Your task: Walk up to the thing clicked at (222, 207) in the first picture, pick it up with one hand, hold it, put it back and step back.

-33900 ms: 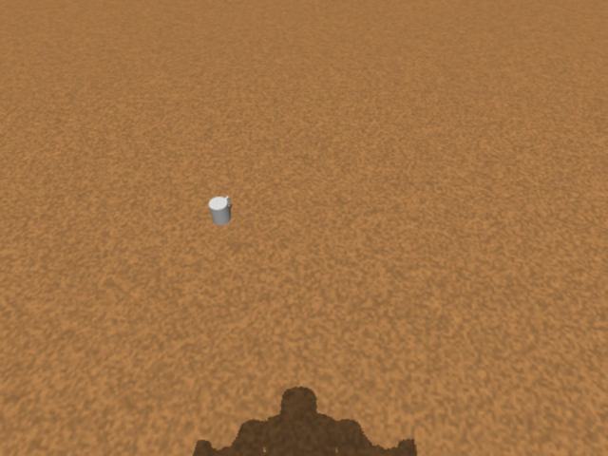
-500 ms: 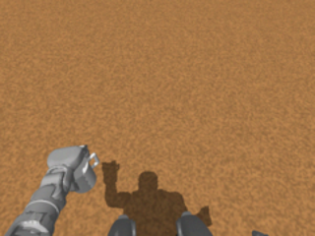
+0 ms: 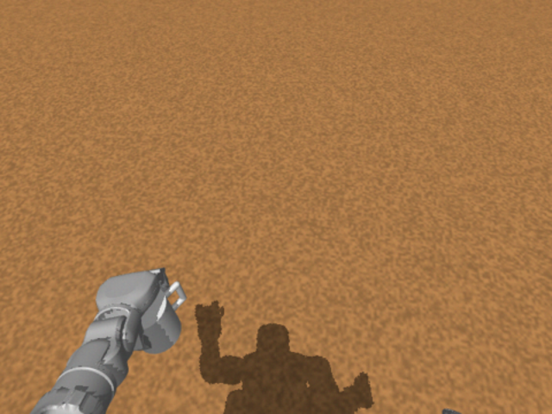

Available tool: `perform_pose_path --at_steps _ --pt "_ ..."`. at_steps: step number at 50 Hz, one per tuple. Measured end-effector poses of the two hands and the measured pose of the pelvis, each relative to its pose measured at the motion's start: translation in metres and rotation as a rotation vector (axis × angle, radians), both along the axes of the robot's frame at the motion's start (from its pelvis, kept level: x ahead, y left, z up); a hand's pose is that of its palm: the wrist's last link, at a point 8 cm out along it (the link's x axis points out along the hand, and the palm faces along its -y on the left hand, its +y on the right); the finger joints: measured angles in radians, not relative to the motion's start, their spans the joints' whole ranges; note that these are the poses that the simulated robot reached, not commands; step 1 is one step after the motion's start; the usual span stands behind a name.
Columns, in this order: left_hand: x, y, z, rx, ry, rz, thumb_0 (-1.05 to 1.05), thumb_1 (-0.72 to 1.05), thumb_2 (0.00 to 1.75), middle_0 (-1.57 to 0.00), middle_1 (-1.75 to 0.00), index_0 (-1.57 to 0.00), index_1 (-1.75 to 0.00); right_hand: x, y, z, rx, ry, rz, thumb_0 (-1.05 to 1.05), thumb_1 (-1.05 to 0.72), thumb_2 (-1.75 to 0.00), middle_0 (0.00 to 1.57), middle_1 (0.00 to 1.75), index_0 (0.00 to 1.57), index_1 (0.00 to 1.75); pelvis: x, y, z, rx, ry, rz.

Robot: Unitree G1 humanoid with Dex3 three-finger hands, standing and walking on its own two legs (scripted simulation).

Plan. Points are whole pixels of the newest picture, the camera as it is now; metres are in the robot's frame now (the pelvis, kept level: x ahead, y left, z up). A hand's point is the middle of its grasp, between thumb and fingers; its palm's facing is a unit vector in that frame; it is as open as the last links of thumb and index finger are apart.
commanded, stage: hold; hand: left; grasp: from above
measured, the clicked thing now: (158, 312) +0.34 +0.21 -0.14
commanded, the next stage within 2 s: crouch in 1.82 s
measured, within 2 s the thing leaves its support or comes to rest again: neither
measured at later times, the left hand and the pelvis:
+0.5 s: hand (131, 319) +0.30 +0.22 -0.05, palm faces -0.48 -0.07 -0.87, open 10.7 cm; pelvis +0.00 +0.00 +0.02, yaw +0 degrees
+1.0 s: hand (128, 326) +0.28 +0.22 -0.03, palm faces -0.47 -0.07 -0.88, open 10.7 cm; pelvis -0.01 -0.01 +0.02, yaw +0 degrees
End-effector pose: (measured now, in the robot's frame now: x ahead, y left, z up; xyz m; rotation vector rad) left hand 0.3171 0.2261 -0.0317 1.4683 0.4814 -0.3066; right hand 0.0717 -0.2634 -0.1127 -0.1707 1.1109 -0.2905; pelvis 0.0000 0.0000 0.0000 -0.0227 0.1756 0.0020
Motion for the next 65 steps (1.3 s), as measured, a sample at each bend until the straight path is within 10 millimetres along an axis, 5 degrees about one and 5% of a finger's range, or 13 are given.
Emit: perform_pose_path --at_steps 21,65 --pt "-0.009 -0.001 0.034 0.009 -0.007 -0.025 0.00 -0.10 0.73 -0.49 -0.98 -0.48 -0.88 0.025 -0.002 0.019 0.014 -0.081 0.022 0.01 -0.90 -0.89 0.20 0.30 0.20 0.30 0.002 -0.001 0.015 0.012 -0.076 -0.006" --pt "-0.032 -0.006 0.069 0.001 -0.015 -0.043 0.00 -0.08 0.67 -0.51 -0.95 -0.51 -0.86 0.047 0.005 0.035 0.041 -0.177 0.069 0.01 -0.91 -0.89 0.20 0.30 0.20 0.30 -0.011 -0.005 0.027 0.018 -0.156 -0.009"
